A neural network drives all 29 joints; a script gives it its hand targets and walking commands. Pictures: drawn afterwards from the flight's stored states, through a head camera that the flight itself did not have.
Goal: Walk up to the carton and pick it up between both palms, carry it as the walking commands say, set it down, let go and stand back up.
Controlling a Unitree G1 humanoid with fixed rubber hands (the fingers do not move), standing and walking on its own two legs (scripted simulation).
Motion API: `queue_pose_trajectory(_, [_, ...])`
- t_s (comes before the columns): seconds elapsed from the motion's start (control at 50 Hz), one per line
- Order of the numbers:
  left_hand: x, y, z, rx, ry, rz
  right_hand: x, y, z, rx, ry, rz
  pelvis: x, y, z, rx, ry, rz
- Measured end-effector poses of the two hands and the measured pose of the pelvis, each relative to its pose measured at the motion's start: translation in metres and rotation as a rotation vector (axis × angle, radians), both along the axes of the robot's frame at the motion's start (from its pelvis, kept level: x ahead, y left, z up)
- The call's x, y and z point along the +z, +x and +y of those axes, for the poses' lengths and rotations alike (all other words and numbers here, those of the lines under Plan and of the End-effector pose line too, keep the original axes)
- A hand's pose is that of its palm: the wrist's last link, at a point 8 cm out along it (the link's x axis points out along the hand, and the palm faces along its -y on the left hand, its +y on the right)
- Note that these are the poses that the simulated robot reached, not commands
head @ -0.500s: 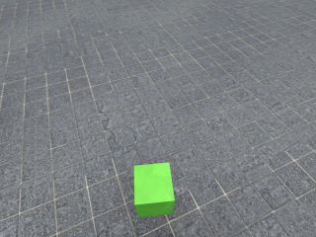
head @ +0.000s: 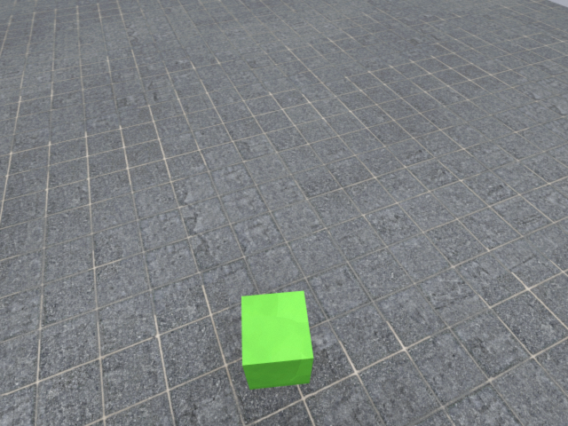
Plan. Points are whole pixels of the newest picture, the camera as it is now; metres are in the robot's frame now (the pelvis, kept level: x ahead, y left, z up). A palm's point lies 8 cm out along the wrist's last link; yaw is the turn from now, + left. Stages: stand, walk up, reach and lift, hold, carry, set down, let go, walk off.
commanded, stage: stand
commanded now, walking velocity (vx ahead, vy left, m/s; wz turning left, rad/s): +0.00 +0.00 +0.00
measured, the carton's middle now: (276, 340) +0.48 +0.04 -0.65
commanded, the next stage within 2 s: reach and lift in 0.64 s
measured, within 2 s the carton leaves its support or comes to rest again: neither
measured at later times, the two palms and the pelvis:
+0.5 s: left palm out of the picture +0.02 +0.27 -0.13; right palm out of the picture +0.05 -0.25 -0.13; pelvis +0.00 +0.01 +0.00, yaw -1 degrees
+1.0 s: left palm out of the picture +0.15 +0.25 -0.14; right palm out of the picture +0.15 -0.23 -0.13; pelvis -0.01 +0.02 -0.02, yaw -2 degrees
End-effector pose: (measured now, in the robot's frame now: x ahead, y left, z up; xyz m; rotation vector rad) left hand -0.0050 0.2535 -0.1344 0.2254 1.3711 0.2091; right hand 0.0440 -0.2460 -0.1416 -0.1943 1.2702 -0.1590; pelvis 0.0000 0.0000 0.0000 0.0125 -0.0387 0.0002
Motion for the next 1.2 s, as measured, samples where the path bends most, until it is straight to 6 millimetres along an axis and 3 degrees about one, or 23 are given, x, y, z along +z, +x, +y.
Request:
queue_pose_trajectory(0.32, [0.001,0.021,0.013,-0.044,0.001,-0.046,0.007,-0.005,-0.006,-0.001,-0.031,-0.009,0.000,-0.003,0.007,-0.009,-0.003,0.004])
queue_pose_trajectory(0.7, [0.002,0.029,0.020,-0.036,0.011,-0.066,0.011,0.016,-0.007,0.005,-0.033,-0.068,-0.002,-0.004,0.010,-0.017,-0.003,0.025])
queue_pose_trajectory(0.74, [0.003,0.054,0.020,-0.028,0.012,-0.114,0.013,0.038,-0.004,0.031,-0.031,-0.102,-0.008,-0.010,0.010,-0.019,-0.005,0.045])
queue_pose_trajectory(0.82, [0.010,0.131,0.015,-0.020,-0.028,-0.242,0.017,0.091,0.012,0.119,-0.032,-0.113,-0.017,-0.020,0.009,-0.018,0.005,0.064])
queue_pose_trajectory(0.88, [0.011,0.161,0.004,-0.058,-0.064,-0.235,0.023,0.113,0.019,0.116,-0.033,-0.107,-0.018,-0.019,0.010,-0.030,0.007,0.094])
queue_pose_trajectory(0.96, [0.003,0.162,-0.005,-0.069,-0.081,-0.188,0.018,0.111,0.020,0.075,-0.017,-0.091,-0.021,-0.011,0.014,-0.035,0.004,0.167])
queue_pose_trajectory(1.06, [-0.008,0.152,-0.006,-0.033,-0.073,-0.188,-0.010,0.099,0.025,0.080,0.035,-0.066,-0.030,-0.016,0.020,-0.060,0.005,0.239])
queue_pose_trajectory(1.12, [-0.014,0.155,-0.001,-0.015,-0.057,-0.224,-0.020,0.108,0.031,0.090,0.057,-0.133,-0.038,-0.027,0.021,-0.082,0.006,0.280])
queue_pose_trajectory(1.2, [-0.016,0.174,0.006,-0.023,-0.036,-0.300,-0.020,0.134,0.037,0.104,0.053,-0.236,-0.049,-0.042,0.019,-0.088,0.007,0.309])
